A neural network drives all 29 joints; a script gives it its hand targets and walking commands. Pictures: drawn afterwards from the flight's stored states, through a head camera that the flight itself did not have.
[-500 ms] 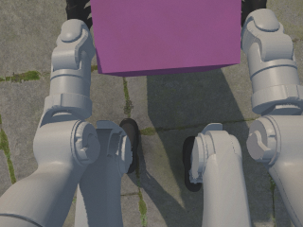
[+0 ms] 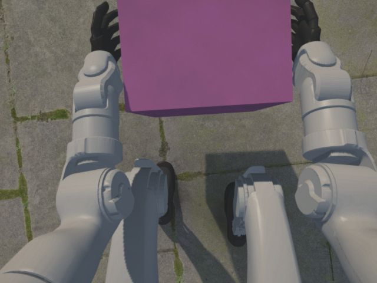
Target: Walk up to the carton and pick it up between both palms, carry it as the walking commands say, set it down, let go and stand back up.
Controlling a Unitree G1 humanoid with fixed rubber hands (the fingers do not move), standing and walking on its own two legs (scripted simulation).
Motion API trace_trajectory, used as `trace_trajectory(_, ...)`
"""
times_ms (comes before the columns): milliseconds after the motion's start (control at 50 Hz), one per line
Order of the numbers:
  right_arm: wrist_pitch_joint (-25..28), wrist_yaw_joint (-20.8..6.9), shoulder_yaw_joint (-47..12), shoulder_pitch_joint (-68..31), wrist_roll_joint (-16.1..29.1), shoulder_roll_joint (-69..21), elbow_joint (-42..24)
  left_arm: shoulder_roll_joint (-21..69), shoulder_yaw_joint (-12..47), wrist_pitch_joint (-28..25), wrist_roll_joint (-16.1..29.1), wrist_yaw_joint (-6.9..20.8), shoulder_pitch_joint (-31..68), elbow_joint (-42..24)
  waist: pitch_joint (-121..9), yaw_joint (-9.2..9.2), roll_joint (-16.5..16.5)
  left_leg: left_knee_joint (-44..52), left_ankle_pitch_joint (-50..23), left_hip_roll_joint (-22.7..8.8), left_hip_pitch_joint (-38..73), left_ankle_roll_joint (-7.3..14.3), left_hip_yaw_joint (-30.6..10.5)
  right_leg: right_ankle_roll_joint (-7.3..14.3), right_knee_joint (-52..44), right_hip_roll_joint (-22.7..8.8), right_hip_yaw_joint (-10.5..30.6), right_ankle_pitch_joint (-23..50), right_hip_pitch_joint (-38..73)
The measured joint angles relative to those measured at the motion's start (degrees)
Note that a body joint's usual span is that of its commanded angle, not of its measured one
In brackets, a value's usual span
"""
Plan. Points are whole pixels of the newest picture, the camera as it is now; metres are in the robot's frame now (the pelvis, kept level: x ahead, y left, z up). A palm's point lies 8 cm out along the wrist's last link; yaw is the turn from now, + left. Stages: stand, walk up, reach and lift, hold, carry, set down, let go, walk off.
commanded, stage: reach and lift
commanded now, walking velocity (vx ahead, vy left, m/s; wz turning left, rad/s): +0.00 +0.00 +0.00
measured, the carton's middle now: (202, 68) +0.51 +0.02 -0.16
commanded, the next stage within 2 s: none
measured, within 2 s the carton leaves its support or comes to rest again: neither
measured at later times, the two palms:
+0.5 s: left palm (81, 47) +0.49 +0.20 -0.02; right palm (327, 35) +0.51 -0.14 -0.02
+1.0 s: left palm (44, 38) +0.47 +0.20 +0.06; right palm (366, 22) +0.49 -0.14 +0.06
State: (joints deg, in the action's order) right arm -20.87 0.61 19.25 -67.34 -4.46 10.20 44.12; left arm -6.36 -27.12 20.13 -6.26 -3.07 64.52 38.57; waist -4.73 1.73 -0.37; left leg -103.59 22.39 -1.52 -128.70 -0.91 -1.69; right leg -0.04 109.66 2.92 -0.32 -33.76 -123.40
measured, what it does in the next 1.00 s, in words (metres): rises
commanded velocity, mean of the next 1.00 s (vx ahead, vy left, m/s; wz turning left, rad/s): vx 0.00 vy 0.00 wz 0.00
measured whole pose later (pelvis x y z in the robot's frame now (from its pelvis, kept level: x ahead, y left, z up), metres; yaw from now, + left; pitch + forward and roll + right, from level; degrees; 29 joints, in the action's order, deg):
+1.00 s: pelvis +0.02 +0.00 +0.12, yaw +1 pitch +42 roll -1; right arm -22.1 -2.5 22.7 -51.5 -10.0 3.9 39.9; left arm 0.0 -27.9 22.2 -11.4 -1.0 49.5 34.1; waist -13.1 1.6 -0.7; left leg -83.2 21.0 -0.8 -104.3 -0.7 -1.6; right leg -0.1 87.9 2.4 0.2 -30.8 -99.1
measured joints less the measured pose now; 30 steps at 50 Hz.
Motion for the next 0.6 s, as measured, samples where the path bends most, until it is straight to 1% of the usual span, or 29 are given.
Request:
trace_trajectory(260,-1.35,-0.80,0.86,3.13,-1.54,-1.40,-1.45,1.55,-0.63,1.39,-1.25,0.54,-3.13,-1.59,-2.78,0.17,-0.08,4.44,-0.30,0.07,4.69,-0.02,0.06,-0.01,-4.70,0.01,0.18,0.72,4.55)
trace_trajectory(600,-1.44,-1.86,2.46,8.70,-3.60,-3.70,-2.23,3.75,-0.94,1.73,-3.23,1.20,-8.35,-2.31,-6.12,0.05,-0.19,11.37,-0.58,0.37,13.23,-0.01,-0.16,0.03,-12.27,-0.20,0.10,1.50,13.21)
